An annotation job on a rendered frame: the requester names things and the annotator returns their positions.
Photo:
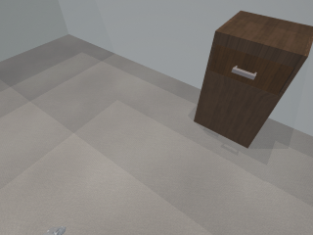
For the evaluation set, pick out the drawer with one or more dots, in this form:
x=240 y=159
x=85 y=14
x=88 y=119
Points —
x=270 y=77

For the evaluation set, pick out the cabinet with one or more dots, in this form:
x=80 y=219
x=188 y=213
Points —
x=235 y=109

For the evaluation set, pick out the handle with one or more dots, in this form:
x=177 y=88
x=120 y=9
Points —
x=244 y=73

